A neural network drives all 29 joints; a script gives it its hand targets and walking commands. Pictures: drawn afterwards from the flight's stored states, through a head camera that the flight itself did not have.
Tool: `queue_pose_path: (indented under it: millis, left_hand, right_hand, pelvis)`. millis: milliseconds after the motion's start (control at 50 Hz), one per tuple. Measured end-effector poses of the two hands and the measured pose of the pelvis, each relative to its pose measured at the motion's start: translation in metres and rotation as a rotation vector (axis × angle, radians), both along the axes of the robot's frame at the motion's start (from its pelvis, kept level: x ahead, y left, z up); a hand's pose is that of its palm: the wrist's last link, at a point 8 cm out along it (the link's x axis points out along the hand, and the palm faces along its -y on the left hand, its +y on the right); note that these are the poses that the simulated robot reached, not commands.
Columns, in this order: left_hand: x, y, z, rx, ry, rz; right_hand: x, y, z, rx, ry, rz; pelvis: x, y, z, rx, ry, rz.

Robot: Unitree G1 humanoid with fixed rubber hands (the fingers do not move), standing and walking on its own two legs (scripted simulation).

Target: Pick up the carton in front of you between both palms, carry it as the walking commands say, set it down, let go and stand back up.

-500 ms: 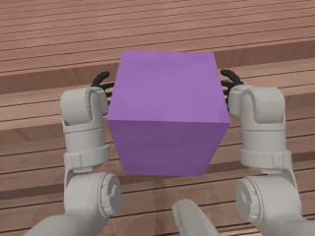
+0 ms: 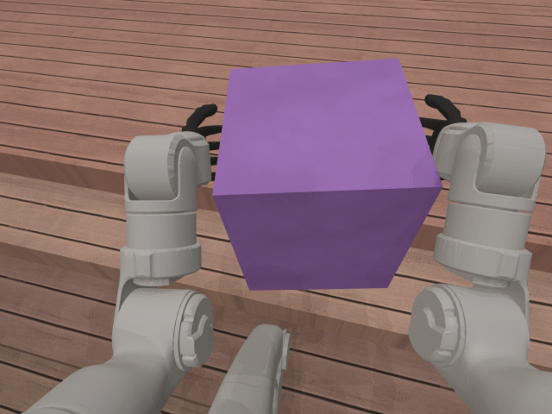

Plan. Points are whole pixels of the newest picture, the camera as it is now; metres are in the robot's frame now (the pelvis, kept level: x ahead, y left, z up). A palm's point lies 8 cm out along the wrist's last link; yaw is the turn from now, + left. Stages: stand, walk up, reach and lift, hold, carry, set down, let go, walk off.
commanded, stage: carry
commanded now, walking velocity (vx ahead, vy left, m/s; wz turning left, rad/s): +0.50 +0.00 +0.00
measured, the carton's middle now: (315, 187) +0.39 +0.04 +0.10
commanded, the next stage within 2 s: none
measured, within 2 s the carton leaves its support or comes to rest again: neither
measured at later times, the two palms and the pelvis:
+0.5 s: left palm out of the picture +0.74 +0.13 +0.33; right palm out of the picture +0.70 -0.17 +0.34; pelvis +0.34 +0.03 +0.14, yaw -1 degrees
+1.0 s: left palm out of the picture +1.04 +0.17 +0.50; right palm out of the picture +1.07 -0.13 +0.49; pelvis +0.67 +0.00 +0.29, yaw -1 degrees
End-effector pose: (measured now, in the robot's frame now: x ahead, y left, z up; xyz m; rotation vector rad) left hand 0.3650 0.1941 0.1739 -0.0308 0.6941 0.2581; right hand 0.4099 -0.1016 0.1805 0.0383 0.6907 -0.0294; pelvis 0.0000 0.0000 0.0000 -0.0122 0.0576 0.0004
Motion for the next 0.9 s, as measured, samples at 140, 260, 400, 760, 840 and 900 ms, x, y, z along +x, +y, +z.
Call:
queue_pose_path:
  millis: [140,260,400,760,840,900]
  left_hand:
    - [0.12,-0.008,0.051,0.023,-0.027,-0.058]
    - [0.228,-0.038,0.058,-0.03,0.071,-0.195]
    - [0.309,-0.062,0.109,-0.062,0.052,-0.238]
    - [0.493,-0.02,0.209,-0.002,0.088,0.0]
    - [0.542,-0.015,0.255,-0.009,0.015,0.026]
    - [0.589,-0.015,0.291,0.005,-0.045,0.019]
  right_hand:
    - [0.096,-0.011,0.038,0.001,-0.031,-0.049]
    - [0.146,-0.04,0.043,-0.082,0.071,-0.168]
    - [0.208,-0.062,0.096,-0.074,0.054,-0.241]
    - [0.501,-0.018,0.216,-0.016,0.084,0.013]
    - [0.55,-0.013,0.259,0.0,0.013,0.022]
    - [0.591,-0.015,0.289,0.02,-0.046,0.011]
  pelvis:
    - [0.11,0.025,0.021,0.058,0.021,-0.013]
    - [0.188,0.049,0.064,0.09,0.016,-0.007]
    - [0.265,0.048,0.125,0.047,-0.007,-0.023]
    - [0.502,-0.023,0.236,-0.045,-0.006,-0.014]
    - [0.547,-0.024,0.263,-0.008,-0.01,-0.001]
    - [0.589,-0.016,0.273,0.006,-0.004,-0.01]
